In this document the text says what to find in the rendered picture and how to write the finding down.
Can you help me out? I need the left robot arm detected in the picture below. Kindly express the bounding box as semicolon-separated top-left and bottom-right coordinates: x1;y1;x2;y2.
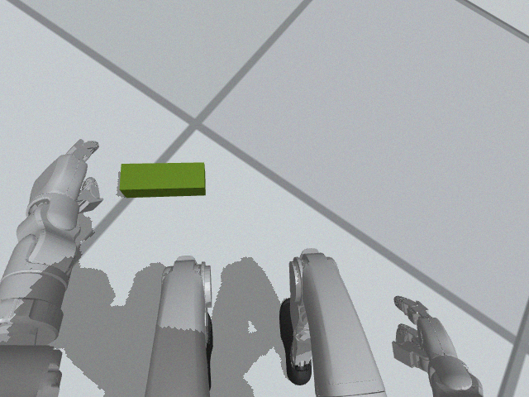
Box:
0;193;81;397

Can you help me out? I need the right robot foot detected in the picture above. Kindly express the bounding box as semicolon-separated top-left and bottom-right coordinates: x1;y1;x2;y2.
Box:
279;298;312;385

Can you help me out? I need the right robot arm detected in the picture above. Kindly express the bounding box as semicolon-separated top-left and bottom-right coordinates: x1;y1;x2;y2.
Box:
428;356;484;397

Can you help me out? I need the carton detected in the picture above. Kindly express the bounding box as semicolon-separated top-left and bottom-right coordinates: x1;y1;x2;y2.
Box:
119;162;206;198

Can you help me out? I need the left robot hand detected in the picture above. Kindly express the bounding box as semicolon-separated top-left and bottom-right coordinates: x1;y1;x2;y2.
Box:
30;139;103;213

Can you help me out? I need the right robot hand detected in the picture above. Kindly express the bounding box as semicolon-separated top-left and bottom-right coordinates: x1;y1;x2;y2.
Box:
392;296;458;373

